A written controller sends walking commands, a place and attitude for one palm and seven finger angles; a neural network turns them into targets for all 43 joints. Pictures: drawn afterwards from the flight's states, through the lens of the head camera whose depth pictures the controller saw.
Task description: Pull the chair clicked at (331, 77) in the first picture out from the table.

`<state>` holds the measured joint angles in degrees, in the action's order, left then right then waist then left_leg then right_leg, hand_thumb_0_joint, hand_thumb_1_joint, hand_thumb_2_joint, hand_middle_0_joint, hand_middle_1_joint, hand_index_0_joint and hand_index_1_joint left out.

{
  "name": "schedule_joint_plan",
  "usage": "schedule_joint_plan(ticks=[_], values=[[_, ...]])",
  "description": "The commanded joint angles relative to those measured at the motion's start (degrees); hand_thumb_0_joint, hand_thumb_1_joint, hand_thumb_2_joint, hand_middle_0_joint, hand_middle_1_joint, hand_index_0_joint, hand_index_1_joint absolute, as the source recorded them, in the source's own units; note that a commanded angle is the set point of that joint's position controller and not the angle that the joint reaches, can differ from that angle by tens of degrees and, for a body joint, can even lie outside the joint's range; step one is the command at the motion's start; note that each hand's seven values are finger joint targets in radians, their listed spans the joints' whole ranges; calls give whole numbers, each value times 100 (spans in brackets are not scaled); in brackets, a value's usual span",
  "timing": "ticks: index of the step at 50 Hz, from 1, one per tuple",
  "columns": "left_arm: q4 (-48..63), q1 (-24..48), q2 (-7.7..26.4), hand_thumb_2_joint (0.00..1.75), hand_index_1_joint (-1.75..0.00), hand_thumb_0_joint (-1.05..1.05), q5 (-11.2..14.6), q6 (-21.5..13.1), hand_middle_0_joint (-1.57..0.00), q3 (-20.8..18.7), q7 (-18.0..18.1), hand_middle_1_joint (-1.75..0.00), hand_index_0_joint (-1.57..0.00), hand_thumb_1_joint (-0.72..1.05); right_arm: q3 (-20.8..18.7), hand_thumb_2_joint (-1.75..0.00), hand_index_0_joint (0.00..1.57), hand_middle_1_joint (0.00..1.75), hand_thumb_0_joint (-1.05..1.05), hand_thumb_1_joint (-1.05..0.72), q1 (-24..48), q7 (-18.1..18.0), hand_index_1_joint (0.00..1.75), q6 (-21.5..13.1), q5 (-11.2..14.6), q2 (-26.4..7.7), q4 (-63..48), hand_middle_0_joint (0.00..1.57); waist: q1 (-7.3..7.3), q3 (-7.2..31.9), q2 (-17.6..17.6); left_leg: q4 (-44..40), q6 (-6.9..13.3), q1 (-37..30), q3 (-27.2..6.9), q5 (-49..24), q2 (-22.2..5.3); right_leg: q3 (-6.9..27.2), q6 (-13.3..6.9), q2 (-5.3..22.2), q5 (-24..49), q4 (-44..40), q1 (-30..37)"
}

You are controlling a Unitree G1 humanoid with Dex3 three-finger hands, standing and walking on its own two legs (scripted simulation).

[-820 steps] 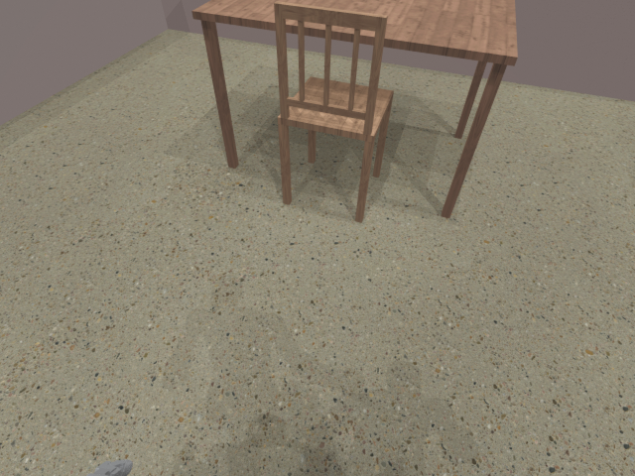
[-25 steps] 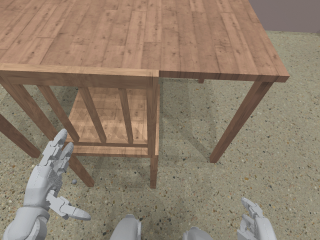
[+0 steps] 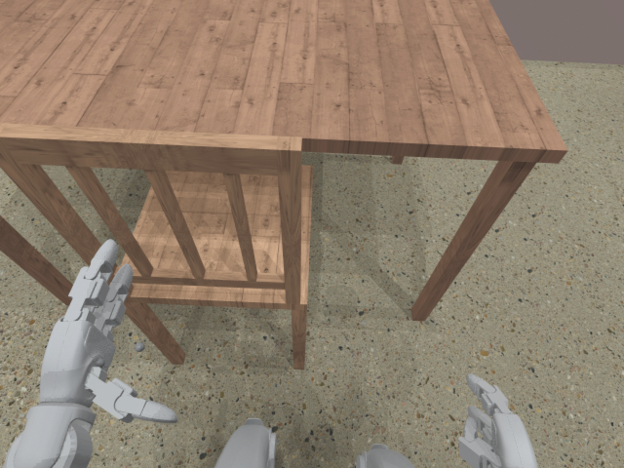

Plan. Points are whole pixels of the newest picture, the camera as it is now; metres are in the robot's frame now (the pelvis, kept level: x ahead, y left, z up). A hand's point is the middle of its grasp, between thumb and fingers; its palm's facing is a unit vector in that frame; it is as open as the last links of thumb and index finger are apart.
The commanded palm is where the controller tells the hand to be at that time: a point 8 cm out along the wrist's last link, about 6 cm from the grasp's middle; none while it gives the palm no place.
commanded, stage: aim the fingers beside a spindle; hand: left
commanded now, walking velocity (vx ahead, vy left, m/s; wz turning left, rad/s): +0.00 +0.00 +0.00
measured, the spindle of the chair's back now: (180, 229) +0.44 +0.22 +0.00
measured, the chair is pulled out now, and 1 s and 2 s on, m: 0.00 0.00 0.00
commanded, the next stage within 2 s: none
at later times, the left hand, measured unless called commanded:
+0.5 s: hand (156, 343) +0.26 +0.20 +0.02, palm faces -0.01 -1.00 -0.03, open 16.9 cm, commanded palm +0.24 +0.26 +0.03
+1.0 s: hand (160, 335) +0.27 +0.20 +0.01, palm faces +0.01 -1.00 -0.04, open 16.9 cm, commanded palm +0.25 +0.26 +0.01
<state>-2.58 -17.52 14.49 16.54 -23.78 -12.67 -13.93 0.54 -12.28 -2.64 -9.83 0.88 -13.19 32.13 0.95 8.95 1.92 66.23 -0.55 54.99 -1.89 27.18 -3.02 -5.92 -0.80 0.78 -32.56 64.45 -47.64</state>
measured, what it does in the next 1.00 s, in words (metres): stands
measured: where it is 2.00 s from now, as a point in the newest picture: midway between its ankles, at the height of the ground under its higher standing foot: outside the picture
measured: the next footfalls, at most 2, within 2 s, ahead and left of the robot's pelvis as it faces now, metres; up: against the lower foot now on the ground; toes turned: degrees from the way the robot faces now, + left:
none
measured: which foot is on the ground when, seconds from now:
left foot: down 0.00-1.00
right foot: down 0.00-1.00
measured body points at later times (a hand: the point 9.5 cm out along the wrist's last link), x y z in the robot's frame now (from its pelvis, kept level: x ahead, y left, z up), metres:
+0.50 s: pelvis +0.00 +0.00 -0.01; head +0.08 +0.01 +0.43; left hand +0.25 +0.26 +0.03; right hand +0.16 -0.25 -0.10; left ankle +0.05 +0.12 -0.65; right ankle -0.01 -0.11 -0.65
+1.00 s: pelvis -0.01 +0.01 -0.03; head +0.08 +0.03 +0.42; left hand +0.27 +0.26 +0.02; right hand +0.16 -0.23 -0.11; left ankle +0.05 +0.12 -0.65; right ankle -0.01 -0.11 -0.65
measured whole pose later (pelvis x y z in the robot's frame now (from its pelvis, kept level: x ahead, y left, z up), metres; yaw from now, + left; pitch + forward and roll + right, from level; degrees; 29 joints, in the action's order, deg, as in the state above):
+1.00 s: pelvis -0.01 +0.01 -0.03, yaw -1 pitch +20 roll -3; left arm -8.7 -9.2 14.5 14.7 -25.4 -11.6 -12.6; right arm 0.7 -11.6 -1.7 -7.1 0.3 -13.5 32.0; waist 1.8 9.9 1.2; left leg 73.0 0.5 64.2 -1.1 28.7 -3.0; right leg -4.8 0.1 1.0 -33.9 71.3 -57.0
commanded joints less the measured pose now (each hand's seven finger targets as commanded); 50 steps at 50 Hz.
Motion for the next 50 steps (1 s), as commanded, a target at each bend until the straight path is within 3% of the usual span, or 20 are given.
schedule_joint_plan(ticks=[1,4,7,10,12,17,23,25,26,30,31,35,38,40,44,50], values=[[699,379,714,30,-8,0,33,-137,-6,-245,-209,-8,-6,-50,-338,-90,20,30,0,-90,110,-71,30,-246,57,-831,-839,20,99,1052,76,-800,236,-1187,39,-1002,234,333,12,-143,1247,-1102,268],[870,684,871,30,-8,0,56,-124,-6,-344,-259,-8,-6,-50,-348,-90,20,30,0,-90,102,-108,30,-255,58,-842,-857,20,91,1240,71,-752,250,-1252,49,-1077,227,379,16,-133,1318,-1096,325],[983,863,1119,30,-8,0,127,-250,-6,-707,-186,-8,-6,-50,-356,-90,20,30,0,-90,109,-129,30,-259,34,-813,-816,20,26,1424,17,-677,255,-1240,60,-1251,222,418,19,-143,1494,-1035,426],[949,866,1246,30,-8,0,124,-425,-6,-890,-97,-8,-6,-50,-351,-90,20,30,0,-90,124,-115,30,-265,15,-783,-729,20,-36,1457,221,-655,242,-1235,55,-1356,206,386,-11,-163,1536,-928,383],[771,632,1056,30,-8,0,133,-438,-6,-794,-119,-8,-6,-50,-361,-90,20,30,0,-90,153,-73,30,-255,24,-759,-740,20,-55,1466,246,-671,224,-1229,76,-1346,218,373,-7,-153,1548,-913,385],[398,765,750,30,-8,0,127,-230,-6,-357,-345,-8,-6,-50,-377,-90,20,30,0,-90,73,-58,30,-223,52,-869,-721,20,112,1318,147,-617,239,-1115,43,-1225,214,341,16,-155,1506,-876,127],[822,933,888,30,-8,0,120,-370,-6,-452,-233,-8,-6,-50,-405,-90,20,30,0,-90,64,-75,30,-258,28,-869,-771,20,58,1631,72,-572,248,-1206,-4,-1300,188,290,5,-153,1476,-736,73],[909,917,1089,30,-8,0,68,-499,-6,-656,-70,-8,-6,-50,-410,-90,20,30,0,-90,86,-70,30,-252,6,-852,-733,20,-19,1605,223,-586,230,-1222,-30,-1331,173,268,-29,-175,1404,-664,-25],[1014,948,994,30,-8,0,46,-565,-6,-565,-18,-8,-6,-50,-389,-90,20,30,0,-90,102,-48,30,-255,-7,-830,-753,20,-15,1651,354,-597,219,-1289,-31,-1348,182,257,-34,-161,1393,-624,-71],[579,863,959,30,-8,0,-55,-559,-6,-567,101,-8,-6,-50,-390,-90,20,30,0,-90,107,-17,30,-161,-8,-844,-716,20,23,1480,176,-567,210,-1065,-48,-1131,168,233,-39,-185,1182,-579,-225],[526,963,782,30,-8,0,-63,-520,-6,-374,65,-8,-6,-50,-369,-90,20,30,0,-90,112,-1,30,-142,-8,-851,-743,20,74,1474,199,-545,212,-1034,-35,-1055,187,238,-23,-171,1151,-568,-288],[319,946,833,30,-8,0,-19,-361,-6,-372,-98,-8,-6,-50,-372,-90,20,30,0,-90,95,-19,30,-72,27,-911,-782,20,72,1481,138,-531,219,-927,-48,-892,184,262,-34,-193,1038,-597,-299],[640,1235,726,30,-8,0,-14,-387,-6,-166,-146,-8,-6,-50,-362,-90,20,30,0,-90,92,-24,30,-81,23,-909,-826,20,105,1675,296,-503,215,-1098,-73,-949,173,238,-33,-175,1068,-530,-396],[792,1413,877,30,-8,0,-42,-464,-6,-260,-58,-8,-6,-50,-359,-90,20,30,0,-90,88,-43,30,-99,7,-907,-809,20,100,1679,353,-480,212,-1111,-114,-946,156,227,-50,-189,1020,-470,-478],[779,1299,849,30,-8,0,-84,-589,-6,-318,141,-8,-6,-50,-359,-90,20,30,0,-90,92,-18,30,-92,-28,-879,-782,20,58,1743,314,-467,181,-1171,-152,-1018,152,184,-57,-184,1026,-375,-594],[166,1285,819,30,-8,0,-142,-406,-6,-350,119,-8,-6,-50,-346,-90,20,30,0,-90,104,32,30,67,-10,-912,-827,20,42,1547,197,-415,183,-744,-111,-720,179,202,-59,-202,855,-325,-662]])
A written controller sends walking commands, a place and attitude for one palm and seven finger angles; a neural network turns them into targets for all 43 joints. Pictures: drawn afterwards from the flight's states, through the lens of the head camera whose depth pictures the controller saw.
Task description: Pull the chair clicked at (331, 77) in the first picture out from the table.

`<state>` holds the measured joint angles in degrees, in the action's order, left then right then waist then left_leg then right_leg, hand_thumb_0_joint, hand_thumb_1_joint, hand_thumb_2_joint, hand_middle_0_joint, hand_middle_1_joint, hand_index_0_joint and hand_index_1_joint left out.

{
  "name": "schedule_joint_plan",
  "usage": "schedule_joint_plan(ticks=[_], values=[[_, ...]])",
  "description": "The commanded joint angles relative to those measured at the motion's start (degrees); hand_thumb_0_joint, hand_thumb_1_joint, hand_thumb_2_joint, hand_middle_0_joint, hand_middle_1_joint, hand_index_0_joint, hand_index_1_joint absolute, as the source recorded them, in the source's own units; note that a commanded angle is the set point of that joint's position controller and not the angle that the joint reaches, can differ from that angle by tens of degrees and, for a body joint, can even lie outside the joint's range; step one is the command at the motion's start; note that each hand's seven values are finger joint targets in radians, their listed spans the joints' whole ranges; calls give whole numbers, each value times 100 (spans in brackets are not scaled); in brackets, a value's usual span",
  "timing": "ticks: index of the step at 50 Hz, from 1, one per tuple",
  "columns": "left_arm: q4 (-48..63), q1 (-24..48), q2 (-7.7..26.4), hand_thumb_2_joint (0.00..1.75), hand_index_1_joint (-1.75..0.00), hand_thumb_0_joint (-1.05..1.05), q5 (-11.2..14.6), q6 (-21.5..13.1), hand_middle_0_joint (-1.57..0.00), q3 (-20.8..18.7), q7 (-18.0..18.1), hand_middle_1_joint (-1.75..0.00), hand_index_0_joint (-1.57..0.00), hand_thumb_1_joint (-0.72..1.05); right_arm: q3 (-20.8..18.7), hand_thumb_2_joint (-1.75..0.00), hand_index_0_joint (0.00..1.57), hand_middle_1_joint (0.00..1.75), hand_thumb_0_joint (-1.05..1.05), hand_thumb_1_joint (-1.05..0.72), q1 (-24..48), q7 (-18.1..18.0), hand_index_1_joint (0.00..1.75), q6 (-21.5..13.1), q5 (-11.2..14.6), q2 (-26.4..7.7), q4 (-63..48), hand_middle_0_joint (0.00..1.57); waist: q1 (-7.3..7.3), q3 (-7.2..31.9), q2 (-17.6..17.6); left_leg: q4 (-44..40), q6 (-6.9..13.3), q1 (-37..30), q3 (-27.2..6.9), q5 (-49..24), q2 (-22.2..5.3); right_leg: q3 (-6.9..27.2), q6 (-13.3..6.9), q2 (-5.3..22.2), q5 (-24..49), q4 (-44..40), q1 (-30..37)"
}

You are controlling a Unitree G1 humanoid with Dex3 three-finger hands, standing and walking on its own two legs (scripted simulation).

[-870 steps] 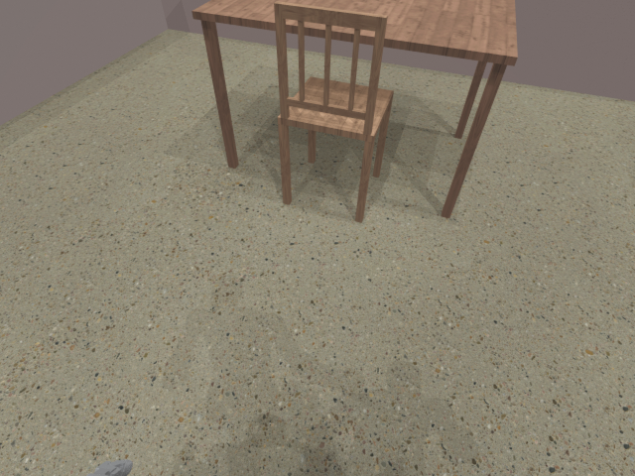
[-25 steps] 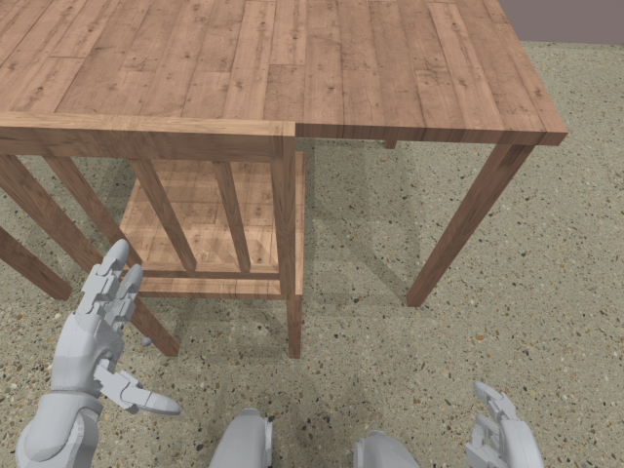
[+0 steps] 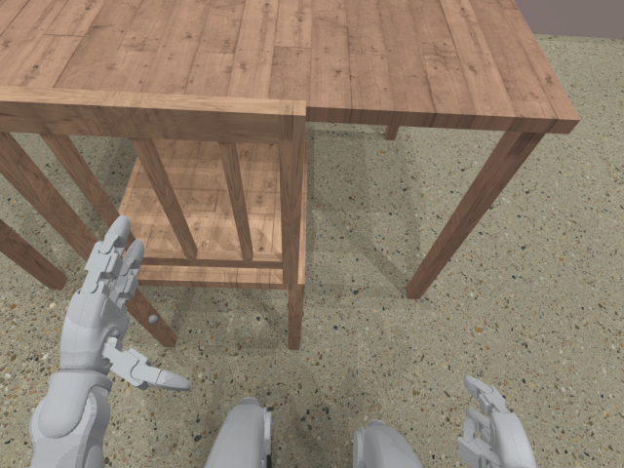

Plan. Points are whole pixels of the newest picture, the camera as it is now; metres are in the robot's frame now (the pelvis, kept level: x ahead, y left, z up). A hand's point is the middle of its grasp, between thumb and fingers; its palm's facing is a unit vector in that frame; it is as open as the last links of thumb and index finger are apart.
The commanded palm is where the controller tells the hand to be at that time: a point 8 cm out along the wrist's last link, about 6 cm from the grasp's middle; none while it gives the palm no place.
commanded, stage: aim the fingers beside a spindle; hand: left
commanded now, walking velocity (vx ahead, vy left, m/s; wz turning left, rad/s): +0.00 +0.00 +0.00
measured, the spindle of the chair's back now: (171, 206) +0.45 +0.22 +0.02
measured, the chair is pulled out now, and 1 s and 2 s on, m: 0.00 0.00 0.00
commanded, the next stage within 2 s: none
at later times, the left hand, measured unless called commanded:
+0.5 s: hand (164, 312) +0.30 +0.20 +0.02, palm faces +0.01 -1.00 -0.03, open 16.9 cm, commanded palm +0.28 +0.25 +0.03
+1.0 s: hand (162, 302) +0.31 +0.20 +0.02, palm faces +0.04 -1.00 -0.05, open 16.9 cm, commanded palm +0.28 +0.25 +0.02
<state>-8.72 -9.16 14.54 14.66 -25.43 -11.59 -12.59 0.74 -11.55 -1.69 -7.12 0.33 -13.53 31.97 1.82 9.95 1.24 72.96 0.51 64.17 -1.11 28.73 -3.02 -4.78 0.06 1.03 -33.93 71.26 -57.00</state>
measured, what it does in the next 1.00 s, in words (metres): stands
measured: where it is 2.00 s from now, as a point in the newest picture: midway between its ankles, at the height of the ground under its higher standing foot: outside the picture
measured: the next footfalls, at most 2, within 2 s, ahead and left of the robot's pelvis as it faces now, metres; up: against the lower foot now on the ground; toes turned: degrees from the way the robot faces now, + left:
none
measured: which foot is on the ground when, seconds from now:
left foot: down 0.00-1.00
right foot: down 0.00-1.00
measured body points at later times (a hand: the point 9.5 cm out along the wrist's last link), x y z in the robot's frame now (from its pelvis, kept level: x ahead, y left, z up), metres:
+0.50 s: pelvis +0.00 +0.00 -0.01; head +0.10 +0.02 +0.42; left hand +0.29 +0.25 +0.02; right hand +0.16 -0.25 -0.11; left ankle +0.05 +0.11 -0.62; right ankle +0.00 -0.13 -0.62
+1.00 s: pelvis +0.00 -0.01 -0.01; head +0.10 +0.01 +0.43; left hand +0.30 +0.25 +0.03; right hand +0.17 -0.26 -0.11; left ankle +0.05 +0.11 -0.62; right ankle +0.00 -0.13 -0.62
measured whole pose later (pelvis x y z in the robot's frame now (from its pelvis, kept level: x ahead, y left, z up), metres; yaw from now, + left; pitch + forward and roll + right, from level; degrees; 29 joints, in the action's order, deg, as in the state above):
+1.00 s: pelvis +0.00 -0.01 -0.01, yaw +0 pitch +22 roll -3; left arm -15.0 -2.4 16.2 14.7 -25.0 -14.1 -13.1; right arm 0.6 -10.8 -1.8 -5.5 0.4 -14.1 32.7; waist 2.3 10.2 1.2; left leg 75.5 -0.3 68.2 -1.7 29.5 -3.5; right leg -5.0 -0.7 0.5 -35.0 74.3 -61.2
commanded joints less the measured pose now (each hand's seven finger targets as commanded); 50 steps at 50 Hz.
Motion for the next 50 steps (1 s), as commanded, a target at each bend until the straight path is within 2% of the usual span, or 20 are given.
schedule_joint_plan(ticks=[1,3,5,7,11,12,15,17,21,22,23,27,31,34,38,41,42,44,47,50], values=[[750,563,757,30,-8,0,25,-218,-6,-377,-39,-8,-6,-50,-369,-90,20,30,0,-90,29,-67,30,-189,48,-888,-805,20,5,1497,236,-1041,85,-1692,-177,-907,177,98,-135,-223,1039,-984,231],[889,804,686,30,-8,0,60,-216,-6,-238,-94,-8,-6,-50,-369,-90,20,30,0,-90,24,-69,30,-192,52,-896,-816,20,46,1562,276,-1015,92,-1735,-191,-854,177,107,-132,-215,998,-1001,184],[1094,875,943,30,-8,0,103,-304,-6,-476,-99,-8,-6,-50,-383,-90,20,30,0,-90,10,-104,30,-211,42,-905,-798,20,-14,1795,327,-944,101,-1781,-178,-1039,169,140,-146,-225,1124,-962,289],[1293,842,926,30,-8,0,133,-410,-6,-466,-88,-8,-6,-50,-383,-90,20,30,0,-90,40,-101,30,-237,32,-871,-804,20,-54,1974,414,-941,97,-1912,-169,-1180,170,159,-145,-210,1204,-952,338],[1036,841,858,30,-8,0,66,-437,-6,-402,-13,-8,-6,-50,-365,-90,20,30,0,-90,30,-82,30,-215,19,-868,-717,20,8,1759,433,-907,82,-1804,-210,-1145,153,108,-144,-224,1144,-862,108],[833,1006,913,30,-8,0,45,-408,-6,-450,8,-8,-6,-50,-363,-90,20,30,0,-90,13,-83,30,-195,15,-890,-671,20,65,1602,291,-880,80,-1624,-216,-932,153,104,-132,-224,1013,-861,29],[399,956,901,30,-8,0,58,-318,-6,-538,-34,-8,-6,-50,-372,-90,20,30,0,-90,-8,-83,30,-156,25,-926,-659,20,41,1524,113,-809,100,-1350,-200,-780,177,136,-137,-238,915,-853,15],[364,1175,880,30,-8,0,71,-288,-6,-504,-112,-8,-6,-50,-386,-90,20,30,0,-90,2,-84,30,-133,41,-943,-665,20,51,1662,164,-755,99,-1409,-166,-853,174,157,-131,-229,1000,-820,0],[1013,1126,989,30,-8,0,110,-357,-6,-485,-161,-8,-6,-50,-397,-90,20,30,0,-90,10,-76,30,-151,48,-920,-765,20,-77,2230,533,-826,89,-1907,-185,-1254,148,158,-161,-216,1243,-801,178],[1221,1184,1008,30,-8,0,107,-388,-6,-451,-140,-8,-6,-50,-396,-90,20,30,0,-90,24,-72,30,-164,47,-911,-776,20,-76,2239,698,-852,76,-2035,-187,-1358,141,157,-168,-207,1295,-806,172],[1360,1154,1017,30,-8,0,111,-413,-6,-453,-95,-8,-6,-50,-398,-90,20,30,0,-90,20,-74,30,-173,41,-900,-772,20,-67,2281,648,-853,81,-2126,-193,-1445,133,155,-160,-211,1349,-830,186],[984,969,1080,30,-8,0,78,-341,-6,-636,61,-8,-6,-50,-386,-90,20,30,0,-90,-14,-73,30,-136,29,-887,-676,20,-1,1949,340,-849,88,-1807,-213,-1270,131,125,-132,-238,1251,-835,138],[189,841,967,30,-8,0,102,-164,-6,-716,-13,-8,-6,-50,-374,-90,20,30,0,-90,-24,-66,30,-45,54,-909,-661,20,25,1526,52,-791,95,-1313,-126,-918,184,156,-109,-252,1093,-882,123],[275,937,800,30,-8,0,146,-169,-6,-498,-190,-8,-6,-50,-390,-90,20,30,0,-90,-21,-69,30,-56,80,-920,-737,20,32,1635,104,-761,115,-1350,-94,-891,193,195,-110,-240,1093,-910,164],[1245,1064,914,30,-8,0,174,-424,-6,-388,-257,-8,-6,-50,-419,-90,20,30,0,-90,-29,-85,30,-165,56,-897,-784,20,-35,2246,529,-781,109,-2005,-149,-1484,148,186,-145,-226,1475,-842,283],[1348,1217,1026,30,-8,0,119,-493,-6,-415,-117,-8,-6,-50,-395,-90,20,30,0,-90,-32,-104,30,-188,29,-885,-705,20,77,2065,453,-753,129,-1931,-157,-1421,142,200,-123,-232,1416,-884,205],[1152,1227,1168,30,-8,0,87,-486,-6,-609,-39,-8,-6,-50,-399,-90,20,30,0,-90,-52,-120,30,-177,26,-895,-639,20,86,1899,359,-760,115,-1803,-181,-1296,130,172,-121,-241,1301,-863,104],[681,1254,1133,30,-8,0,37,-408,-6,-689,42,-8,-6,-50,-378,-90,20,30,0,-90,-51,-116,30,-146,17,-898,-586,20,93,1593,249,-758,100,-1532,-178,-991,153,155,-119,-247,1077,-855,-35],[177,1139,1145,30,-8,0,62,-253,-6,-839,8,-8,-6,-50,-369,-90,20,30,0,-90,-25,-97,30,-78,38,-907,-618,20,-2,1571,174,-748,96,-1294,-110,-863,202,196,-124,-241,1020,-875,114],[220,1054,1043,30,-8,0,118,-152,-6,-721,-157,-8,-6,-50,-389,-90,20,30,0,-90,-19,-91,30,-64,70,-918,-717,20,-35,1877,231,-738,115,-1451,-79,-1100,188,225,-130,-241,1265,-876,286]])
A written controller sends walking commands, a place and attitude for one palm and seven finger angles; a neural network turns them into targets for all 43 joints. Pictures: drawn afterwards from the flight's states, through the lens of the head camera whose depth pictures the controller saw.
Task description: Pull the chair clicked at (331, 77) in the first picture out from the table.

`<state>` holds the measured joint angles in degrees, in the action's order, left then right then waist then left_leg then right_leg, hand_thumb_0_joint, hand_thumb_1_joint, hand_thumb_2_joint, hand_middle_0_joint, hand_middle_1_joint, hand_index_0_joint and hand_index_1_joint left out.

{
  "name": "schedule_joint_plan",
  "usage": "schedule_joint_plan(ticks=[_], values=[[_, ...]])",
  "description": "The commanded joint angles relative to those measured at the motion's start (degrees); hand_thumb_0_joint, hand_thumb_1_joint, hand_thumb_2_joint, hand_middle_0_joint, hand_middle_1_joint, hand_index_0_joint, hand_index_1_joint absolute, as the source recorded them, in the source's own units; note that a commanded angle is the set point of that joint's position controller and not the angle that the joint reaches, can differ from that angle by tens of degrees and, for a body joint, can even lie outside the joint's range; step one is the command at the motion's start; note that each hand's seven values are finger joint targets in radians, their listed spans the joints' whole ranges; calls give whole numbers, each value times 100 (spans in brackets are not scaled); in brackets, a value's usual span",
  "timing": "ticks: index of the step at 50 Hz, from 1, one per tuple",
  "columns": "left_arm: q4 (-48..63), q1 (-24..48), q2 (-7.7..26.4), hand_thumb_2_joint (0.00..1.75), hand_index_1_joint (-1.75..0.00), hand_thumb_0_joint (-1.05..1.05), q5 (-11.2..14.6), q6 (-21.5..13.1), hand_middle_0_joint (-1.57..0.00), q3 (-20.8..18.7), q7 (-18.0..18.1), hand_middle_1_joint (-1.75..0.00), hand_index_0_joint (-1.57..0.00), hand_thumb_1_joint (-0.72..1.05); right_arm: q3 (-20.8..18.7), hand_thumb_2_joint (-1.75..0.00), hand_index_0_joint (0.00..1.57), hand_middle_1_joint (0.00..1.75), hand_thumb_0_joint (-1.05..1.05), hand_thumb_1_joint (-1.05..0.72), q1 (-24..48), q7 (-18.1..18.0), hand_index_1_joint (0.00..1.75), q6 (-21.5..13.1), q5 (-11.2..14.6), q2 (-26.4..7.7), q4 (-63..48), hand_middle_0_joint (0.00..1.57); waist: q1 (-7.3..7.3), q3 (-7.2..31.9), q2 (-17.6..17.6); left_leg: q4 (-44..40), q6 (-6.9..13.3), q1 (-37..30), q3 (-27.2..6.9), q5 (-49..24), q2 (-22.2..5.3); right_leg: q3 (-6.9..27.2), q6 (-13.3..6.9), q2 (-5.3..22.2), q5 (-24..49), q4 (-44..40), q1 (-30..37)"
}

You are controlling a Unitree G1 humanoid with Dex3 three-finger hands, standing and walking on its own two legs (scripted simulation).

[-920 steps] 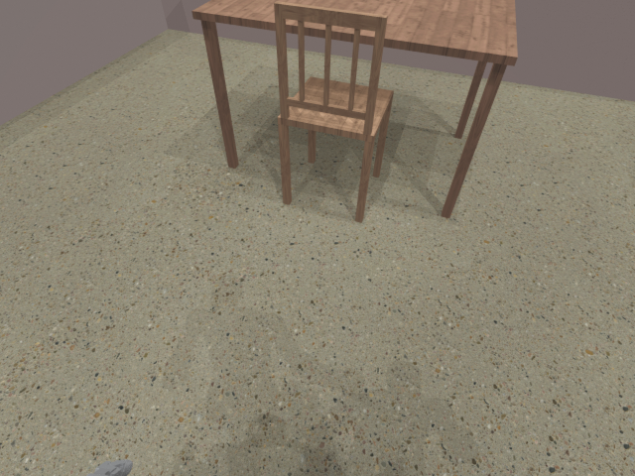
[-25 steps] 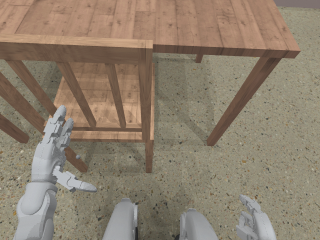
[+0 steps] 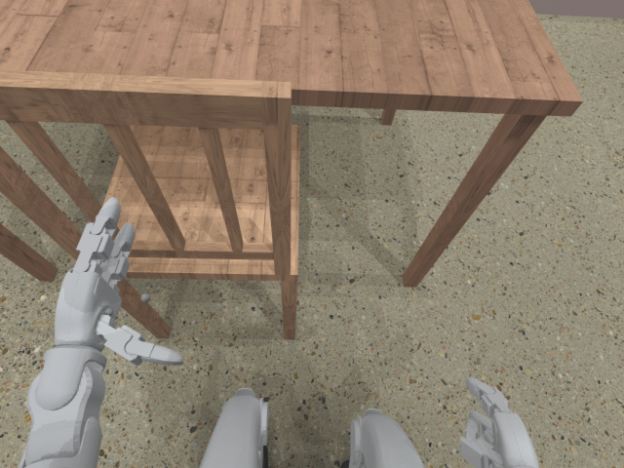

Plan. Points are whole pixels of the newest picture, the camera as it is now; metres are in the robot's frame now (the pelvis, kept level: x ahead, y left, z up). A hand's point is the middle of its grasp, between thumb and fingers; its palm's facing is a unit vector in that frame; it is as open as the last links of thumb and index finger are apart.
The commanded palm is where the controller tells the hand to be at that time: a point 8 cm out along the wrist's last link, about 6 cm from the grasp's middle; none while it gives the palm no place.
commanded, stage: aim the fingers beside a spindle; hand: left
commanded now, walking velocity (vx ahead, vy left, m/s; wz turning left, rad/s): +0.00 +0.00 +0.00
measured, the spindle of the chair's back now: (154, 196) +0.45 +0.23 +0.03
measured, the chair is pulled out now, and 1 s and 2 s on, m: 0.00 0.00 0.00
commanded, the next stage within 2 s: none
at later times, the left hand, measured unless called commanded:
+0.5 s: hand (144, 310) +0.29 +0.21 +0.03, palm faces +0.01 -1.00 -0.03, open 16.9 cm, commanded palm +0.27 +0.26 +0.04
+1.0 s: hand (142, 301) +0.31 +0.22 +0.02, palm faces +0.04 -1.00 -0.02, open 16.9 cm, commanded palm +0.28 +0.27 +0.03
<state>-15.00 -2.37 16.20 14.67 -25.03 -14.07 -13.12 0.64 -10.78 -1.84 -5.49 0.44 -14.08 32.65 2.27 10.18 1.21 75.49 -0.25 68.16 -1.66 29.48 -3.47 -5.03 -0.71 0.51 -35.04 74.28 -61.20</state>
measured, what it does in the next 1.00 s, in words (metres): stands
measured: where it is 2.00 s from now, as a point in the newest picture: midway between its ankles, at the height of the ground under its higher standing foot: outside the picture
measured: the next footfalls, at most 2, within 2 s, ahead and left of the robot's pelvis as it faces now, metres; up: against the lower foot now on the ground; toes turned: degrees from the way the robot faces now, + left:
none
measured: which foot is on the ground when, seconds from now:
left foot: down 0.00-1.00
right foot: down 0.00-1.00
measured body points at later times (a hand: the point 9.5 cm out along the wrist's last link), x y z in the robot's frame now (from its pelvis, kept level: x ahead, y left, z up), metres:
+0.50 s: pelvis +0.00 +0.00 +0.00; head +0.11 +0.02 +0.44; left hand +0.28 +0.26 +0.04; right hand +0.17 -0.25 -0.09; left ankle +0.05 +0.12 -0.61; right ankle +0.00 -0.12 -0.61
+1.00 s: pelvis +0.00 +0.01 +0.00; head +0.10 +0.03 +0.44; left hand +0.30 +0.27 +0.02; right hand +0.16 -0.24 -0.09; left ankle +0.05 +0.12 -0.61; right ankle +0.01 -0.12 -0.61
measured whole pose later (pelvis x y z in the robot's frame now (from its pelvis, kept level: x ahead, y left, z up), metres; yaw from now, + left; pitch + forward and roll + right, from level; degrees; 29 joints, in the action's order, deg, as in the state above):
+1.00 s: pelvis +0.00 +0.01 +0.00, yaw +0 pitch +22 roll -4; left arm -17.2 -2.1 15.8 14.8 -23.5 -13.6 -13.4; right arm 1.1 -11.3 -1.8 -5.3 0.5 -14.1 32.5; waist 2.6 10.7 1.3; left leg 75.4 0.7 68.3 -1.1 29.5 -3.1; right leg -4.4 0.3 0.8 -34.5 73.5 -61.1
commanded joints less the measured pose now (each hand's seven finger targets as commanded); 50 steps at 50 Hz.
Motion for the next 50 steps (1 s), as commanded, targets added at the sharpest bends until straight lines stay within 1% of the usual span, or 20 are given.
schedule_joint_plan(ticks=[1,4,6,10,15,18,19,22,23,25,27,30,32,36,38,39,40,44,46,50], values=[[978,408,832,30,-8,0,150,-184,-6,-392,-166,-8,-6,-50,-366,-90,20,30,0,-90,-92,-70,30,-226,61,-862,-812,20,-95,1959,345,-1003,190,-1924,-10,-1251,242,258,-51,-176,1469,-1187,776],[1558,587,820,30,-8,0,200,-292,-6,-232,-231,-8,-6,-50,-384,-90,20,30,0,-90,-103,-85,30,-282,60,-846,-821,20,-49,2212,484,-985,204,-2248,-24,-1521,209,271,-42,-174,1694,-1210,844],[1735,441,986,30,-8,0,228,-359,-6,-395,-200,-8,-6,-50,-386,-90,20,30,0,-90,-129,-91,30,-318,49,-846,-788,20,-55,2301,412,-977,213,-2319,-43,-1721,198,271,-39,-181,1864,-1200,924],[1398,208,1074,30,-8,0,185,-380,-6,-611,-61,-8,-6,-50,-383,-90,20,30,0,-90,-126,-83,30,-307,37,-827,-679,20,-41,1827,271,-1000,193,-2035,-62,-1563,197,216,-38,-200,1715,-1192,797],[781,218,846,30,-8,0,206,-275,-6,-528,-151,-8,-6,-50,-385,-90,20,30,0,-90,-97,-78,30,-263,57,-860,-686,20,7,1483,48,-957,201,-1644,-23,-1066,241,252,-20,-198,1317,-1238,635],[1129,502,860,30,-8,0,209,-371,-6,-402,-276,-8,-6,-50,-395,-90,20,30,0,-90,-92,-99,30,-293,56,-879,-727,20,9,1773,205,-947,209,-1856,-36,-1167,226,263,-35,-190,1380,-1201,654],[1414,574,807,30,-8,0,205,-435,-6,-270,-308,-8,-6,-50,-397,-90,20,30,0,-90,-81,-101,30,-328,55,-869,-763,20,-7,1948,437,-972,201,-2068,-53,-1303,218,251,-52,-183,1453,-1171,645],[2007,342,950,30,-8,0,221,-540,-6,-300,-256,-8,-6,-50,-410,-90,20,30,0,-90,-100,-104,30,-409,40,-850,-773,20,-87,2313,690,-1032,181,-2542,-95,-1743,177,222,-70,-171,1688,-1162,736],[2027,318,811,30,-8,0,222,-534,-6,-163,-221,-8,-6,-50,-393,-90,20,30,0,-90,-90,-96,30,-408,35,-834,-768,20,-34,2209,626,-1068,181,-2594,-130,-1757,180,185,-62,-179,1668,-1180,671],[1809,234,1019,30,-8,0,180,-468,-6,-408,-98,-8,-6,-50,-386,-90,20,30,0,-90,-97,-109,30,-395,19,-853,-707,20,-37,1976,478,-1076,181,-2350,-155,-1561,174,163,-57,-193,1509,-1176,608],[1256,276,931,30,-8,0,124,-328,-6,-448,-13,-8,-6,-50,-366,-90,20,30,0,-90,-77,-91,30,-313,30,-839,-672,20,27,1564,240,-1055,174,-1939,-118,-1162,206,157,-30,-199,1279,-1196,494],[555,432,1086,30,-8,0,114,-166,-6,-714,2,-8,-6,-50,-340,-90,20,30,0,-90,-71,-99,30,-216,37,-874,-672,20,-13,1273,19,-1003,176,-1458,-76,-663,248,208,-32,-214,872,-1227,441],[562,591,1027,30,-8,0,140,-178,-6,-671,-95,-8,-6,-50,-344,-90,20,30,0,-90,-40,-110,30,-197,53,-874,-743,20,-23,1461,82,-981,185,-1536,-46,-725,257,241,-36,-210,938,-1210,484],[1545,618,1002,30,-8,0,264,-392,-6,-448,-317,-8,-6,-50,-359,-90,20,30,0,-90,-51,-111,30,-302,63,-864,-842,20,-110,2288,688,-1057,182,-2328,-62,-1412,211,248,-78,-202,1458,-1215,757],[2029,668,890,30,-8,0,274,-469,-6,-181,-339,-8,-6,-50,-372,-90,20,30,0,-90,-70,-120,30,-374,51,-859,-801,20,-25,2461,799,-1076,174,-2733,-129,-1741,163,197,-68,-198,1640,-1210,699],[2100,492,892,30,-8,0,272,-471,-6,-168,-310,-8,-6,-50,-373,-90,20,30,0,-90,-100,-113,30,-397,49,-857,-786,20,-51,2392,851,-1127,152,-2828,-170,-1814,154,161,-79,-200,1632,-1215,665],[2022,359,802,30,-8,0,249,-419,-6,-64,-278,-8,-6,-50,-365,-90,20,30,0,-90,-114,-106,30,-410,36,-862,-772,20,29,2314,753,-1105,175,-2775,-211,-1832,146,131,-63,-203,1615,-1192,568],[923,355,690,30,-8,0,118,-156,-6,-202,-57,-8,-6,-50,-352,-90,20,30,0,-90,-118,-102,30,-303,34,-889,-636,20,126,1376,103,-1113,159,-1876,-217,-886,197,73,-16,-211,1057,-1179,241],[475,449,855,30,-8,0,75,-90,-6,-495,20,-8,-6,-50,-343,-90,20,30,0,-90,-103,-95,30,-236,38,-911,-637,20,46,1200,-2,-1079,155,-1588,-165,-682,233,89,-31,-214,918,-1147,212],[1078,906,1063,30,-8,0,77,-280,-6,-580,23,-8,-6,-50,-358,-90,20,30,0,-90,-59,-95,30,-214,31,-887,-808,20,-77,1850,361,-1092,156,-1942,-137,-963,227,149,-77,-197,1097,-1081,455]])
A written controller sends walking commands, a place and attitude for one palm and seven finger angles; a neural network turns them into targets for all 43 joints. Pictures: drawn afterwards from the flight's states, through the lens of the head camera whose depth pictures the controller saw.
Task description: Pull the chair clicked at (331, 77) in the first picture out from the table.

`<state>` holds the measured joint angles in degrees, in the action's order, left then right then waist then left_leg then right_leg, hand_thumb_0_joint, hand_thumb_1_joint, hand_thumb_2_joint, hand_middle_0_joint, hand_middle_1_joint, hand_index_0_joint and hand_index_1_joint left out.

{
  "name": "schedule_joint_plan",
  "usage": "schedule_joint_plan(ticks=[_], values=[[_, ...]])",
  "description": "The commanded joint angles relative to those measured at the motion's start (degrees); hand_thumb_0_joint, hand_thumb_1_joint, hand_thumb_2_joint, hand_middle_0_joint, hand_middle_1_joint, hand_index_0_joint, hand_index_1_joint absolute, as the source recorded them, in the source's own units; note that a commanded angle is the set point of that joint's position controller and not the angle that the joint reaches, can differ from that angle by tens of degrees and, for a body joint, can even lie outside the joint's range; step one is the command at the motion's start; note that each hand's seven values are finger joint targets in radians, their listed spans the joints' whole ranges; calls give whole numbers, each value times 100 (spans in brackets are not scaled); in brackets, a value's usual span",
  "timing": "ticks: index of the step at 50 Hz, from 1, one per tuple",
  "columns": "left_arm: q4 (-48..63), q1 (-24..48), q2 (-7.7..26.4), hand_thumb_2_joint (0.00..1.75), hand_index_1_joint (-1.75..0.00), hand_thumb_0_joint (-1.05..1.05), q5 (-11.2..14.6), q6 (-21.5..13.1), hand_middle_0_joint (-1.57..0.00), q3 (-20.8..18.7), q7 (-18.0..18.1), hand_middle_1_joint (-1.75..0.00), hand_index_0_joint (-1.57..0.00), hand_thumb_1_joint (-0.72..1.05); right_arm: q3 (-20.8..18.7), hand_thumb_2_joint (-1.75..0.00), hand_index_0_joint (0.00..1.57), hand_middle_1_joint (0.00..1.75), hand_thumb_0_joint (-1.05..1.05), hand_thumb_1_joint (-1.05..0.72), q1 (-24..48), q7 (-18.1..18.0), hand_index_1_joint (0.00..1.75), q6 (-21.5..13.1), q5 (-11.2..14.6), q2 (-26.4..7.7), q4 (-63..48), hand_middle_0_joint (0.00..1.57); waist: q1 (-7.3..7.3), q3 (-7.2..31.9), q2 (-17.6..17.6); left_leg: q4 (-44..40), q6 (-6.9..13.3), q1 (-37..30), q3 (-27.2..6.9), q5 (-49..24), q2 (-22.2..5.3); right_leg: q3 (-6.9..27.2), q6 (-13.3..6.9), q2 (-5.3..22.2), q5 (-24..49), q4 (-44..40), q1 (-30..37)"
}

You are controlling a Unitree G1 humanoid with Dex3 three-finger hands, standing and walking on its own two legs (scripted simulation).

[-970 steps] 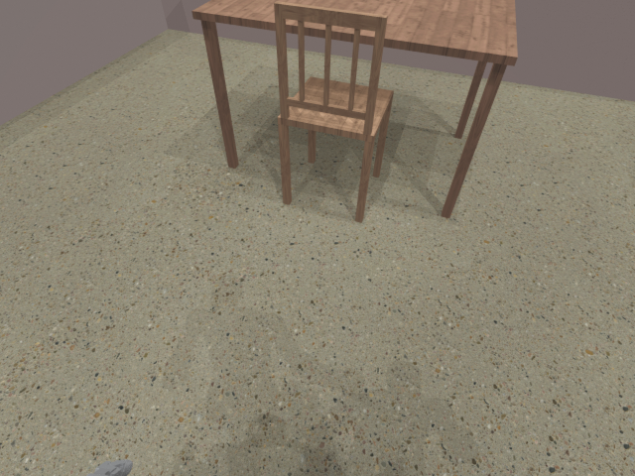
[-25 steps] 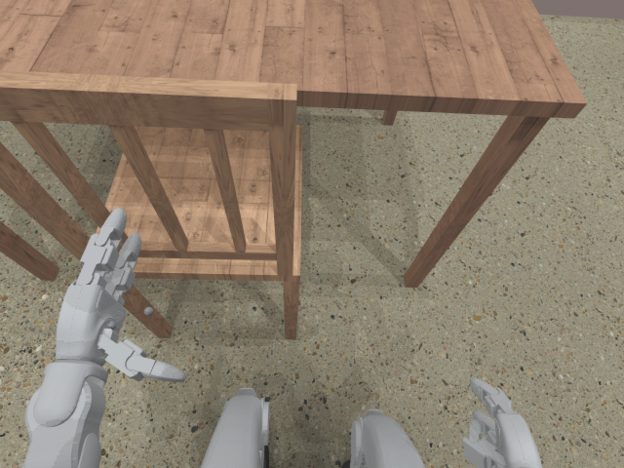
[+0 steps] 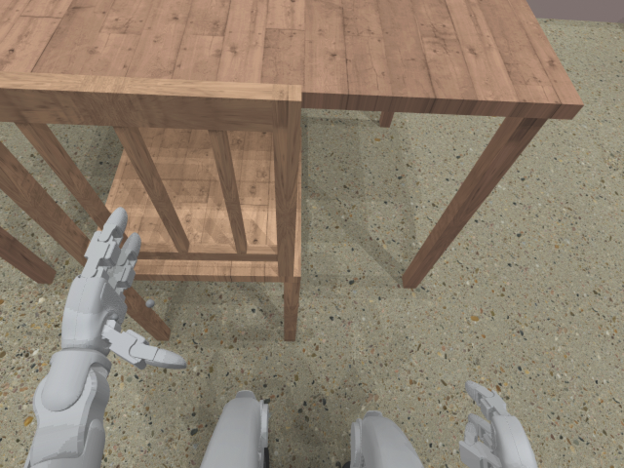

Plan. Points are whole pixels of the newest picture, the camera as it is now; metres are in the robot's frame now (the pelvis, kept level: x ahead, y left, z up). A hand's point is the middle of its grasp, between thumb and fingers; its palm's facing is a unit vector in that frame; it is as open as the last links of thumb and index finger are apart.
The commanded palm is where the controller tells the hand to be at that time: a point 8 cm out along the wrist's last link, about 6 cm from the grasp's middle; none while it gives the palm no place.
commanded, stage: aim the fingers beside a spindle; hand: left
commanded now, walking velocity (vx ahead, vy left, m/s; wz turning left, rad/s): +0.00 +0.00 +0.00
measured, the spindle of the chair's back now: (160, 198) +0.44 +0.22 +0.03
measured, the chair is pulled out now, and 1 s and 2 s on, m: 0.00 0.00 0.00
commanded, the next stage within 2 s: push the fingers through the gap in 1.28 s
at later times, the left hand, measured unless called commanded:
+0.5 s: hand (149, 306) +0.29 +0.20 +0.05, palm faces +0.03 -1.00 -0.05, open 16.9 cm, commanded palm +0.28 +0.25 +0.04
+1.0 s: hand (156, 312) +0.30 +0.20 +0.01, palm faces +0.05 -1.00 +0.00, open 16.9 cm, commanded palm +0.27 +0.25 +0.03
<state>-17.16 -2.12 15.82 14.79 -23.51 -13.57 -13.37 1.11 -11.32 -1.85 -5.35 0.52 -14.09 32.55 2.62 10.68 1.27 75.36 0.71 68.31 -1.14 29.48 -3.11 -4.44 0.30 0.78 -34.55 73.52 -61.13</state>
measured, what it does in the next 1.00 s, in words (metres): stands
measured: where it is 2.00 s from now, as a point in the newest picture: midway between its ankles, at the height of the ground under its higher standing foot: outside the picture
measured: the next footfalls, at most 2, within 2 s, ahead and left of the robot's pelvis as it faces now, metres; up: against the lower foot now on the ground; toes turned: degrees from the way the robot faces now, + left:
none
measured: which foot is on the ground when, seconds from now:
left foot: down 0.00-1.00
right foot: down 0.00-1.00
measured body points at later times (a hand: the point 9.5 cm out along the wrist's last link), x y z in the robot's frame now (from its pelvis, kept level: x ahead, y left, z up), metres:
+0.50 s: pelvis +0.00 +0.00 +0.00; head +0.11 +0.02 +0.44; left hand +0.28 +0.25 +0.05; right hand +0.18 -0.25 -0.09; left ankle +0.05 +0.11 -0.61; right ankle +0.01 -0.13 -0.61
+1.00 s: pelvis +0.00 -0.01 +0.00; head +0.10 +0.00 +0.44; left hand +0.29 +0.26 +0.01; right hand +0.17 -0.26 -0.10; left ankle +0.05 +0.11 -0.61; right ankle +0.01 -0.13 -0.61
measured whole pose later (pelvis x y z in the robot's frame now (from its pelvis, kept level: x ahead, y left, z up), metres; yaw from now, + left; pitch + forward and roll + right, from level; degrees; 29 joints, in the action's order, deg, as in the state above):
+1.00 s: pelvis +0.00 -0.01 +0.00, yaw +0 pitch +22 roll -3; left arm -20.1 -2.5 15.7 16.3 -21.9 -13.6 -14.8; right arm 1.2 -11.3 -1.9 -5.0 1.2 -14.8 32.8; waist 2.2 11.1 2.0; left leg 75.5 -0.1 68.3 -1.7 29.6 -3.2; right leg -4.9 -0.5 0.5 -35.1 74.1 -61.3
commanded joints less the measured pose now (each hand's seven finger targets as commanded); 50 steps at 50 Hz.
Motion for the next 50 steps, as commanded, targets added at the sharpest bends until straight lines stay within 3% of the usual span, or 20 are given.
schedule_joint_plan(ticks=[1,3,5,10,13,15,19,20,22,24,26,29,30,32,36,39,43,45,48,50], values=[[1659,781,1180,30,-8,0,74,-528,-6,-668,35,-8,-6,-50,-419,-90,20,30,0,-90,6,-94,30,-241,17,-872,-840,20,-214,2193,603,-1101,47,-2303,-168,-1275,177,125,-194,-217,1241,-1019,567],[2401,722,1044,30,-8,0,111,-679,-6,-363,19,-8,-6,-50,-404,-90,20,30,0,-90,19,-74,30,-309,12,-831,-897,20,-221,2551,1006,-1169,13,-2909,-210,-1769,135,102,-210,-208,1488,-1042,631],[2561,375,1029,30,-8,0,141,-676,-6,-298,18,-8,-6,-50,-408,-90,20,30,0,-90,-38,-65,30,-346,7,-836,-843,20,-144,2637,888,-1161,16,-3097,-279,-2128,95,60,-200,-230,1673,-1055,665],[1110,-336,573,30,-8,0,103,-211,-6,-186,43,-8,-6,-50,-411,-90,20,30,0,-90,-72,-41,30,-214,38,-849,-672,20,22,1384,73,-1143,44,-2034,-254,-1316,144,-23,-129,-258,1341,-1126,446],[667,28,500,30,-8,0,94,-94,-6,-207,20,-8,-6,-50,-400,-90,20,30,0,-90,-28,-39,30,-148,66,-904,-749,20,50,1049,-177,-1058,58,-1536,-182,-710,213,4,-106,-241,967,-1119,301],[998,418,826,30,-8,0,102,-285,-6,-461,34,-8,-6,-50,-413,-90,20,30,0,-90,-2,-77,30,-163,53,-905,-789,20,-19,1287,-100,-988,85,-1550,-157,-747,213,89,-135,-237,966,-1091,391],[2708,681,1115,30,-8,0,104,-874,-6,-393,66,-8,-6,-50,-411,-90,20,30,0,-90,37,-100,30,-308,-2,-798,-903,20,-188,2432,819,-1096,53,-2734,-168,-1651,164,143,-202,-217,1464,-1070,697],[2933,742,1263,30,-8,0,73,-952,-6,-423,118,-8,-6,-50,-409,-90,20,30,0,-90,22,-118,30,-339,-10,-811,-841,20,-143,2553,922,-1078,51,-2895,-210,-1843,136,138,-210,-230,1547,-1028,649],[2834,440,1080,30,-8,0,52,-923,-6,-272,153,-8,-6,-50,-385,-90,20,30,0,-90,17,-103,30,-369,-23,-773,-749,20,-102,2414,1069,-1124,16,-3068,-259,-2018,117,90,-206,-213,1614,-1051,562],[2122,161,877,30,-8,0,28,-681,-6,-195,145,-8,-6,-50,-382,-90,20,30,0,-90,0,-84,30,-330,-13,-801,-659,20,-5,1938,780,-1105,19,-2635,-261,-1668,124,46,-168,-220,1458,-1073,436],[989,21,594,30,-8,0,10,-294,-6,-118,79,-8,-6,-50,-378,-90,20,30,0,-90,-53,-68,30,-226,14,-860,-593,20,116,1303,140,-1066,42,-1945,-250,-1084,161,6,-120,-252,1179,-1108,267],[172,177,490,30,-8,0,128,83,-6,-171,-95,-8,-6,-50,-361,-90,20,30,0,-90,-28,-84,30,-113,103,-941,-705,20,73,995,-398,-984,84,-1319,-131,-470,253,97,-93,-242,773,-1250,394],[191,229,685,30,-8,0,162,75,-6,-374,-124,-8,-6,-50,-366,-90,20,30,0,-90,-17,-95,30,-107,105,-945,-740,20,-12,1073,-362,-953,96,-1274,-104,-508,251,157,-111,-239,770,-1265,492],[936,430,892,30,-8,0,173,-138,-6,-507,-159,-8,-6,-50,-397,-90,20,30,0,-90,40,-101,30,-136,84,-892,-885,20,-123,1691,-37,-922,115,-1564,-30,-899,248,229,-124,-207,1134,-1183,777],[3068,470,1463,30,-8,0,175,-891,-6,-712,60,-8,-6,-50,-395,-90,20,30,0,-90,25,-106,30,-307,15,-743,-929,20,-346,2789,986,-1085,72,-2844,-83,-2034,160,230,-214,-235,1835,-1085,1042],[2863,168,1144,30,-8,0,159,-957,-6,-447,188,-8,-6,-50,-381,-90,20,30,0,-90,14,-83,30,-378,-10,-731,-743,20,-109,2329,925,-1094,46,-2899,-160,-2152,127,127,-175,-230,1838,-1107,777],[650,-94,488,30,-8,0,97,-308,-6,-135,29,-8,-6,-50,-387,-90,20,30,0,-90,-72,-68,30,-235,42,-874,-524,20,201,952,-133,-991,57,-1538,-179,-707,188,57,-84,-267,944,-1203,233],[44,-23,262,30,-8,0,132,-36,-6,53,-163,-8,-6,-50,-369,-90,20,30,0,-90,-74,-79,30,-203,123,-940,-602,20,166,672,-352,-971,89,-1224,-148,-326,236,110,-97,-248,641,-1285,193],[660,463,638,30,-8,0,193,-113,-6,-196,-304,-8,-6,-50,-426,-90,20,30,0,-90,-37,-122,30,-221,109,-971,-760,20,28,1497,-264,-844,141,-1424,-65,-708,242,239,-106,-200,959,-1227,596],[1907,852,1155,30,-8,0,164,-489,-6,-470,-201,-8,-6,-50,-441,-90,20,30,0,-90,5,-140,30,-293,66,-902,-866,20,-142,2254,280,-896,137,-1966,-72,-1271,198,263,-158,-203,1411,-1088,871]])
